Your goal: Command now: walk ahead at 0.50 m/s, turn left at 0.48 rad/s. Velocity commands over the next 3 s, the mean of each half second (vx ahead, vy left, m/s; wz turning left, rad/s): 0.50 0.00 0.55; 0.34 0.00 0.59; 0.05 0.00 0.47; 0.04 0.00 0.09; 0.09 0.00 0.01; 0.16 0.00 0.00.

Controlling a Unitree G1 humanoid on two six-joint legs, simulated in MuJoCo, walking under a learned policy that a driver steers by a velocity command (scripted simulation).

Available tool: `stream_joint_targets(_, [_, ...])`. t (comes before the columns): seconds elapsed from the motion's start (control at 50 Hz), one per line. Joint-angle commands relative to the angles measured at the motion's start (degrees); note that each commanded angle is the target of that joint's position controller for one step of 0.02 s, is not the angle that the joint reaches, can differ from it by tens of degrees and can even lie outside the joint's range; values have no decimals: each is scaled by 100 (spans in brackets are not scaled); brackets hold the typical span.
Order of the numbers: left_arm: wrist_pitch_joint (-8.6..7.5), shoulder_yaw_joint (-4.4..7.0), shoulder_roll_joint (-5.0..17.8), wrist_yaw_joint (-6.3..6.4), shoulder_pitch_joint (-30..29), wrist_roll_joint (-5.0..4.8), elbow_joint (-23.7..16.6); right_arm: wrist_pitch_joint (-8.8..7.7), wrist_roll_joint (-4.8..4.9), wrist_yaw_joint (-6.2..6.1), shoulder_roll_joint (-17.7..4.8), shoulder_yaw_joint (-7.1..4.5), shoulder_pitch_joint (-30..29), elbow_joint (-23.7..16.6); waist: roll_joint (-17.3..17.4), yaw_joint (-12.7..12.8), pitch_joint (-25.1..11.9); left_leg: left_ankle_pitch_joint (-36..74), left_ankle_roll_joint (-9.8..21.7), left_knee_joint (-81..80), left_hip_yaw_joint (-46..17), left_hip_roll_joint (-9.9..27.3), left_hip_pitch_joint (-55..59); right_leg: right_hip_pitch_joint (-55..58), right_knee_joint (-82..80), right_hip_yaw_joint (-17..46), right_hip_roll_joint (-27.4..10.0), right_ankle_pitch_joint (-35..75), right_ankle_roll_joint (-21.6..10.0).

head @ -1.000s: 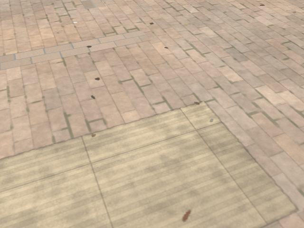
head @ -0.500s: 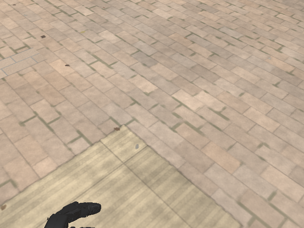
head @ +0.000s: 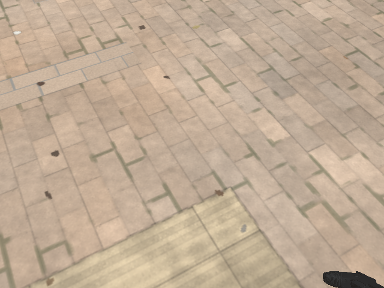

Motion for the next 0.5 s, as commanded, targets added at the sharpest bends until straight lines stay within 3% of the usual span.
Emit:
stream_joint_targets(0.02, [-412, -18, 409, -179, 191, 19, -818, 28, 14, -104, -1475, -466, 2265, 55, 1130, -811, -2576, -660, 1854, -1787, -5066, 1887, 5890, -4161, 4714, 1528, 668, -18, -29])
stream_joint_targets(0.04, [-514, 45, 604, -210, -261, -187, -1007, 34, -32, -176, -1188, -415, 1958, 20, 882, -799, -1903, -733, 1498, -1827, -4310, 1747, 5488, -4686, 4734, 1604, 329, 394, -153])
stream_joint_targets(0.06, [-567, 5, 591, -153, -626, -127, -1167, 21, -14, -213, -1013, -363, 1531, -128, 152, -641, -1417, -282, 1289, -1844, -3703, 1530, 4614, -4619, 4325, 1546, 80, 810, -219])
stream_joint_targets(0.08, [-551, 40, 623, -84, -887, -9, -1294, 3, -14, -212, -872, -318, 1150, -204, -271, -408, -1030, 338, 1211, -1930, -3239, 1364, 3654, -4328, 3965, 1449, -74, 984, -197])
stream_joint_targets(0.1, [-476, 94, 687, -56, -840, 24, -1400, -28, -64, -217, -740, -270, 949, -309, -305, -156, -927, 664, 1203, -2037, -2936, 1242, 2989, -3917, 3728, 1495, -217, 1037, -192])
stream_joint_targets(0.16, [-266, 107, 540, -16, -777, 72, -1594, -60, -28, -227, -728, -288, 924, -400, -218, 90, -554, 833, 1178, -2215, -2498, 977, 2087, -3785, 2831, 1400, -349, 998, -84])
stream_joint_targets(0.22, [-216, 17, 343, 4, -1328, 142, -1804, -30, 11, -327, -915, -365, 1121, -405, -63, -28, -410, 987, 973, -2190, -2025, 674, 1587, -3597, 1524, 1219, -235, 1827, 111])
stream_joint_targets(0.26, [-222, -27, 261, -22, -1733, 102, -1889, 16, 63, -356, -955, -392, 1279, -393, 136, -220, -425, 713, 810, -2080, -1882, 488, 1532, -3291, 588, 1175, -30, 2500, 167])
stream_joint_targets(0.36, [-335, 46, 471, -157, -2382, -49, -2100, 125, 106, -333, -923, -419, 1707, -389, 443, -567, -441, 87, 702, -1502, -2509, 616, 2249, -2994, -805, 1260, 378, 2618, 92])
stream_joint_targets(0.4, [-403, 134, 583, -228, -2220, -70, -2097, 166, 104, -334, -893, -414, 1714, -435, 596, -423, -487, -27, 606, -1157, -2838, 640, 2472, -2555, -1262, 1268, 511, 2306, -69])
stream_joint_targets(0.42, [-438, 186, 627, -238, -1892, -58, -2013, 169, 108, -334, -840, -398, 1601, -495, 669, -209, -554, 59, 499, -881, -2853, 510, 2418, -2028, -1579, 1208, 545, 2365, -202])
stream_joint_targets(0.44, [-459, 275, 793, -214, -1353, -3, -1921, 125, 80, -323, -697, -354, 1421, -608, 686, 85, -840, 296, 300, -273, -2680, 318, 2057, -1068, -1543, 1389, 239, 2407, -431])
stream_joint_targets(0.46, [-460, 392, 1160, -160, -397, 96, -1840, 61, 4, -299, -355, -237, 1266, -783, 103, 492, -1509, -435, 10, 1301, -2088, -35, 1228, 405, -1479, 2363, -832, 2325, -896])
stream_joint_targets(0.48, [-403, 485, 1507, -164, 125, 162, -1652, 2, 130, -306, -258, -177, 1982, -886, -1855, 213, -2022, -2767, -363, 2819, -1440, -631, -687, 2001, -1858, 4819, -2061, 1634, -1948])
stream_joint_targets(0.5, [-362, 428, 1079, -141, 129, 1, -1726, -14, 161, -307, -767, -265, 1979, -759, -1539, 352, -1708, -2742, -503, 3734, -1426, -166, -1531, 1954, -2069, 5402, -2226, 403, -2024])
Next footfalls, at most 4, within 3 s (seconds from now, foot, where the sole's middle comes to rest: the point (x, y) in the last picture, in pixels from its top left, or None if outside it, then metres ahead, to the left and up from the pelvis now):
0.46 right None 0.43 -0.08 -0.74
0.90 left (123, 262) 0.53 0.27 -0.74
1.36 right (171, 233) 0.64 0.11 -0.74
1.68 left None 0.43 0.23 -0.74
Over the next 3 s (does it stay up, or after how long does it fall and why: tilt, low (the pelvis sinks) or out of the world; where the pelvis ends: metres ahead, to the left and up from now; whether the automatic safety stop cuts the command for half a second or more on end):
stays up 0.58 0.26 0.02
